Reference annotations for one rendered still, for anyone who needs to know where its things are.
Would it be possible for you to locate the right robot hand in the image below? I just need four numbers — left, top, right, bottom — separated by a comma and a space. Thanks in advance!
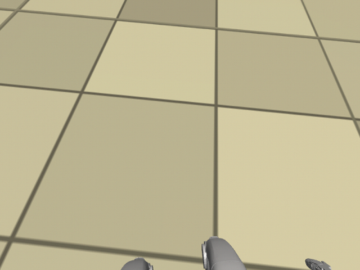
305, 258, 332, 270

